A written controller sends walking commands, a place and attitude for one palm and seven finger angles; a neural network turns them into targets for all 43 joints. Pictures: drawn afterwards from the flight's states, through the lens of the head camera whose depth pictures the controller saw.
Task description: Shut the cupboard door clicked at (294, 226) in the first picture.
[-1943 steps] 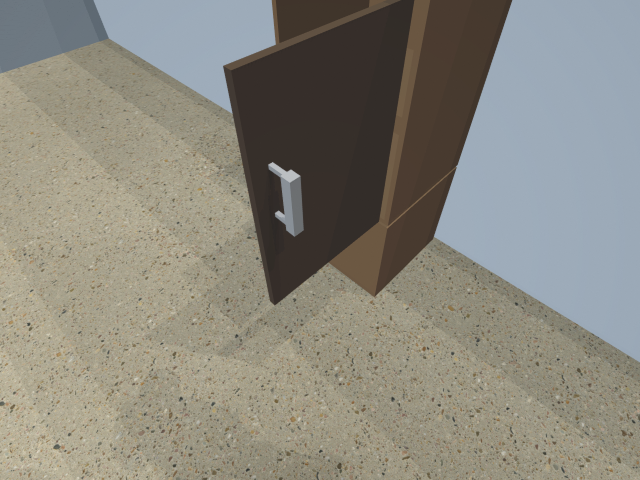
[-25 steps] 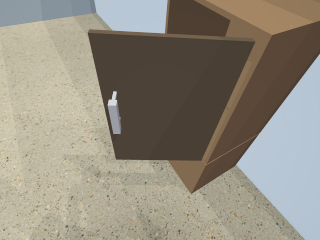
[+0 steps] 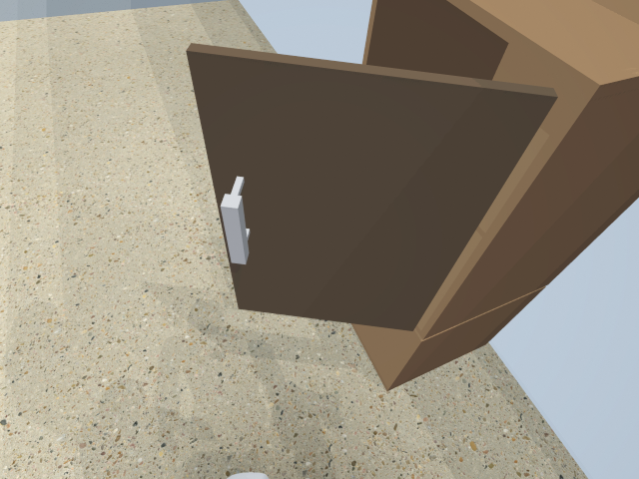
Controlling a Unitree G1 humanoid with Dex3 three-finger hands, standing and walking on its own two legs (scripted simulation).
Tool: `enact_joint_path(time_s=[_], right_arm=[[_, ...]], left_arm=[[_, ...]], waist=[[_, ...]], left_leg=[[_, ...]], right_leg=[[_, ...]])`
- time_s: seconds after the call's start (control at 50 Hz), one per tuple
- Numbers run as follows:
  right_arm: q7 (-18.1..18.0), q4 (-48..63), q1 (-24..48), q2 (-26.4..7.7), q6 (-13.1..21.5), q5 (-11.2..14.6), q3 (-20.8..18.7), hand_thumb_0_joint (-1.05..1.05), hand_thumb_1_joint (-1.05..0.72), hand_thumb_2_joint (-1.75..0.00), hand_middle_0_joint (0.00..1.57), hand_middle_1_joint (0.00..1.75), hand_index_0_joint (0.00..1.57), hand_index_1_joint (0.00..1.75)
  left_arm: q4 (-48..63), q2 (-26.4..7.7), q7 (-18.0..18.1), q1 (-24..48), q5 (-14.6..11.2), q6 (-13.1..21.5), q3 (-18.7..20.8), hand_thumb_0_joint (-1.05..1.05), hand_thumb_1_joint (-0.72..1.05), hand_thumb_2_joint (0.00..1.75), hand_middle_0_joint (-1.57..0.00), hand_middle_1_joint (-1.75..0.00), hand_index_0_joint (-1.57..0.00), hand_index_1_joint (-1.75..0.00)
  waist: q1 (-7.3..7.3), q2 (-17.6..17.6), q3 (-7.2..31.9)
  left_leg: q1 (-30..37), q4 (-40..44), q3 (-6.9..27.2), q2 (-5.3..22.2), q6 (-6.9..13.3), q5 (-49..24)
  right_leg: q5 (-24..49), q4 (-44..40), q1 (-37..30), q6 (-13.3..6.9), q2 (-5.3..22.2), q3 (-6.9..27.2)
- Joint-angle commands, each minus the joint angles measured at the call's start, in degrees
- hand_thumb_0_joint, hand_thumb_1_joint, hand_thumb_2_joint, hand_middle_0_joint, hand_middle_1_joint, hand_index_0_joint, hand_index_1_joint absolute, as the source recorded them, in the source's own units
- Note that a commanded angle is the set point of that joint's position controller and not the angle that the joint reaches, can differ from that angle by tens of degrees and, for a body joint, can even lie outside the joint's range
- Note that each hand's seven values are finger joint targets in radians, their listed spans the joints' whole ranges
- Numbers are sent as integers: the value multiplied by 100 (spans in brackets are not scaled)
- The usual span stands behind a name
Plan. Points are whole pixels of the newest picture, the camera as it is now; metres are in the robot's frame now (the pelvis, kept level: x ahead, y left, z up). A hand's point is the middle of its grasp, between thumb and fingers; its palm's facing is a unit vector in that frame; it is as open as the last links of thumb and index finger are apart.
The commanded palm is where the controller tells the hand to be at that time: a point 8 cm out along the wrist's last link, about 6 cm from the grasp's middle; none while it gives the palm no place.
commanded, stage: come to a stop and stand still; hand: left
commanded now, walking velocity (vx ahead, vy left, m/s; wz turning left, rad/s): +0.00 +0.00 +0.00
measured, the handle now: (239, 221) +0.45 +0.16 +0.02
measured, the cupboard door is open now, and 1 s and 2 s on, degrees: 60 60 60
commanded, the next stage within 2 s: look again from close up in 0.58 s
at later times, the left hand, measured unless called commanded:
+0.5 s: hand out of the picture -0.03 +0.22 -0.16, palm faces -0.03 -0.96 -0.27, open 7.4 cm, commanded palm none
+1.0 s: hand out of the picture -0.02 +0.18 -0.16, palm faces -0.05 -0.98 -0.17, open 7.4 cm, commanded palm none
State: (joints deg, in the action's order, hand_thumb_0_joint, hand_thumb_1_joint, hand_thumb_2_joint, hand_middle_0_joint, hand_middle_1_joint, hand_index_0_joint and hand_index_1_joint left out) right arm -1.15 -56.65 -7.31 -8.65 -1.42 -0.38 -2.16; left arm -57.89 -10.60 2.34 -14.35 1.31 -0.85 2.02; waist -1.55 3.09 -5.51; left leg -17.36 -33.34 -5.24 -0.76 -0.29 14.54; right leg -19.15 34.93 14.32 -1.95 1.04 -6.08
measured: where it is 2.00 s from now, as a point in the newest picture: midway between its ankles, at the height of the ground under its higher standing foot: outside the picture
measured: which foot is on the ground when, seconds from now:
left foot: down 0.00-1.00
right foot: down 0.00-1.00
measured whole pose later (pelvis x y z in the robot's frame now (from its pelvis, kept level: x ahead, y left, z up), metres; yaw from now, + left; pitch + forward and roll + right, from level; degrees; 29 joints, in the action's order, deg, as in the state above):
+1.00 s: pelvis -0.02 +0.02 +0.01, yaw -3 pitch +1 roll +0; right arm -1.0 -61.7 -17.0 -8.4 0.4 -0.8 -0.9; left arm -63.4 -6.9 1.9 -18.2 1.2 0.1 -1.2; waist 0.6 -0.7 -0.8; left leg -15.7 -22.6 -8.5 -2.2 5.0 8.2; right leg -15.3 26.8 12.2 -0.6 0.5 -1.7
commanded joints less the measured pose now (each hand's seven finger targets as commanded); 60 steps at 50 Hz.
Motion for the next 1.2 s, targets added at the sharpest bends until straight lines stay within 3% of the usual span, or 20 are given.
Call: enact_joint_path(time_s=[0.0,0.02,0.04,0.06,0.08,0.12,0.14,0.18,0.2,0.24,0.3,0.34,0.38,0.42,0.5,0.54,0.6,0.66,0.82,1.18], right_arm=[[-50,206,-834,-983,98,-79,-126,0,-90,-90,20,30,20,30],[-57,288,-591,-862,106,-83,-89,0,-90,-90,20,30,20,30],[-48,690,172,-1279,205,-32,-194,0,-90,-90,20,30,20,30],[66,865,159,-907,93,-49,-126,0,-90,-90,20,30,20,30],[85,935,187,-922,55,-63,-108,0,-90,-90,20,30,20,30],[91,899,-439,-615,86,-78,-40,0,-90,-90,20,30,20,30],[99,876,-692,-609,140,-60,-41,0,-90,-90,20,30,20,30],[104,885,-799,-947,210,-63,-114,0,-90,-90,20,30,20,30],[74,911,-699,-1153,176,-73,-170,0,-90,-90,20,30,20,30],[66,932,-559,-1108,170,-93,-149,0,-90,-90,20,30,20,30],[85,940,-377,-1015,142,-92,-116,0,-90,-90,20,30,20,30],[93,932,-441,-860,147,-93,-99,0,-90,-90,20,30,20,30],[116,865,-705,-707,103,-79,-65,0,-90,-90,20,30,20,30],[93,656,-1203,-609,59,-95,-68,0,-90,-90,20,30,20,30],[83,325,-1718,-475,137,-97,21,0,-90,-90,20,30,20,30],[48,318,-1482,-657,233,-117,21,0,-90,-90,20,30,20,30],[5,299,-1120,-893,236,-109,-42,0,-90,-90,20,30,20,30],[-30,187,-1045,-782,243,-92,-20,0,-90,-90,20,30,20,30],[-14,-204,-1408,-483,287,-55,23,0,-90,-90,20,30,20,30],[-61,-507,-1213,-456,374,-40,149,0,-90,-90,20,30,20,30]], left_arm=[[437,-364,51,-265,-72,-15,111,0,90,90,-20,-30,-20,-30],[402,-404,89,-233,-22,-86,103,0,90,90,-20,-30,-20,-30],[-2,-625,186,-1001,-85,29,-21,0,90,90,-20,-30,-20,-30],[287,-727,143,-832,7,63,1,0,90,90,-20,-30,-20,-30],[276,-601,96,-825,33,88,31,0,90,90,-20,-30,-20,-30],[385,-748,46,-372,46,215,-5,0,90,90,-20,-30,-20,-30],[472,-786,30,-152,47,211,-38,0,90,90,-20,-30,-20,-30],[474,-698,8,-289,43,71,-57,0,90,90,-20,-30,-20,-30],[423,-636,7,-353,45,12,-50,0,90,90,-20,-30,-20,-30],[329,-534,-12,-532,63,-35,-79,0,90,90,-20,-30,-20,-30],[176,-362,-27,-1012,59,-34,-97,0,90,90,-20,-30,-20,-30],[194,-430,-35,-1123,74,29,-87,0,90,90,-20,-30,-20,-30],[293,-609,-33,-971,69,82,-96,0,90,90,-20,-30,-20,-30],[421,-793,-18,-379,11,142,-45,0,90,90,-20,-30,-20,-30],[493,-669,-23,-12,-28,144,-66,0,90,90,-20,-30,-20,-30],[402,-522,-36,-322,-58,118,-70,0,90,90,-20,-30,-20,-30],[85,-363,-52,-841,12,-14,-60,0,90,90,-20,-30,-20,-30],[-121,-177,-70,-1002,14,-8,-89,0,90,90,-20,-30,-20,-30],[-252,-195,-27,-593,-25,181,-185,0,90,90,-20,-30,-20,-30],[-493,-166,-1,-699,-55,256,-236,0,90,90,-20,-30,-20,-30]], waist=[[171,-1722,773],[164,-1600,621],[-97,-2028,1057],[-186,-1368,1024],[-181,-1383,802],[202,-508,659],[380,-367,603],[345,-1266,519],[266,-1078,201],[59,-662,-177],[-159,-565,-96],[-166,-330,33],[71,114,68],[377,1141,222],[550,113,344],[274,-776,112],[-24,-1282,-23],[-112,-862,227],[212,-208,320],[198,-391,369]], left_leg=[[993,1461,1874,2020,1219,-3626],[426,1678,1771,1982,1421,-2794],[649,443,1515,1846,1175,-3496],[25,470,883,1251,894,-1317],[-44,393,702,937,650,-188],[209,286,620,568,325,169],[464,499,707,571,291,224],[322,1740,1690,1163,339,1328],[-26,2092,2044,1446,489,1756],[-738,2285,1889,1444,723,2107],[-1257,2211,1458,1249,706,2384],[-1125,1904,1079,912,541,2167],[-418,1226,703,437,326,1536],[638,55,319,165,227,536],[1153,529,529,335,251,289],[164,1701,1229,826,380,1318],[-803,2730,2002,1262,554,2615],[-564,2544,1687,1236,664,1970],[386,1860,1009,839,380,629],[947,1501,701,769,333,-756]], right_leg=[[-1474,1261,724,196,129,304],[-1684,1976,507,148,131,592],[-1238,1332,727,-81,493,1244],[-583,585,217,-13,278,681],[-73,-131,278,-49,279,665],[-28,-759,703,-342,643,1489],[-273,-740,976,-344,626,1383],[-712,111,1006,43,38,566],[-732,602,1017,104,-45,471],[-632,914,776,59,87,558],[-200,373,148,24,89,519],[-425,-489,10,-87,179,800],[-1706,-1492,835,-407,656,1699],[-2293,-2202,1786,-657,1093,2170],[-1476,-1506,1972,-366,700,1451],[-854,-870,1134,-138,249,992],[-495,74,343,-65,-30,510],[-216,9,149,-66,72,509],[17,-1375,290,-168,459,1044],[809,-1472,102,-102,542,1089]])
